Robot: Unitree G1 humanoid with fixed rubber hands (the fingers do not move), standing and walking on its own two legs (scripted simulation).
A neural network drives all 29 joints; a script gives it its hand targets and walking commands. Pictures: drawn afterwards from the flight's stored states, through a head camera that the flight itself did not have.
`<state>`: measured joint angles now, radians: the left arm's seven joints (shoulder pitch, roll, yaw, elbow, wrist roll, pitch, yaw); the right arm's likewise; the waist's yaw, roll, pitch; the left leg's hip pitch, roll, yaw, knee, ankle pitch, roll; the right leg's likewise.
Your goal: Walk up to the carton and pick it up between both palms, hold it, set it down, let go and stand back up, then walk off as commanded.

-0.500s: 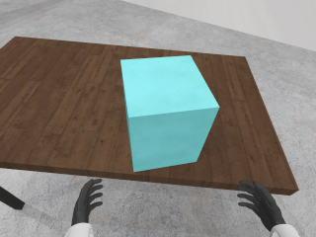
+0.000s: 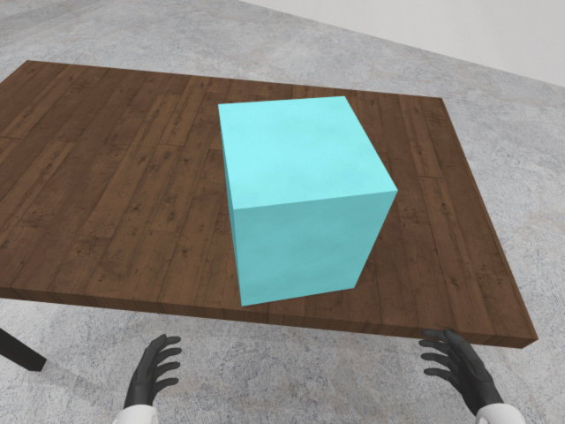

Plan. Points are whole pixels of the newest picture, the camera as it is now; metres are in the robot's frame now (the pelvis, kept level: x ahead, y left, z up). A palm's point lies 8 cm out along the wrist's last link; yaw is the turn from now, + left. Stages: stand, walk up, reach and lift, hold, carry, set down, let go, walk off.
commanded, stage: set down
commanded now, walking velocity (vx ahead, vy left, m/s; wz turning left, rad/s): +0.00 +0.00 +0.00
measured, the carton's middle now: (291, 203) +0.44 +0.01 +0.05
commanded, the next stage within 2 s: let go in 0.70 s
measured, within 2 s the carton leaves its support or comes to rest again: neither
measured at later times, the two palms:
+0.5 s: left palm (136, 405) +0.16 +0.22 -0.07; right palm (455, 394) +0.19 -0.22 -0.05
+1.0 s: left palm (139, 400) +0.17 +0.22 -0.08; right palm (450, 401) +0.18 -0.22 -0.06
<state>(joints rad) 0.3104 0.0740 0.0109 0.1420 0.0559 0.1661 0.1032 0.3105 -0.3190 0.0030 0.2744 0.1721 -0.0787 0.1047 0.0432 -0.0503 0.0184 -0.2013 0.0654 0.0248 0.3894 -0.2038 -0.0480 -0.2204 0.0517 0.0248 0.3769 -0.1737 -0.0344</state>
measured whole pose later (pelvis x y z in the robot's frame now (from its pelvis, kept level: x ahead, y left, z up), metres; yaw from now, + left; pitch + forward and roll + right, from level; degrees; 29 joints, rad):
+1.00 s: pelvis +0.02 +0.00 +0.00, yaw +0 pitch +1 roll +0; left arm 0.20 0.14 0.04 0.42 0.06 0.13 -0.01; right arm 0.21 -0.23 0.02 0.61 0.02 -0.20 0.00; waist 0.04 -0.05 0.05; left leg -0.19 0.06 0.02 0.39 -0.23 -0.04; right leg -0.20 0.05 0.02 0.38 -0.20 -0.03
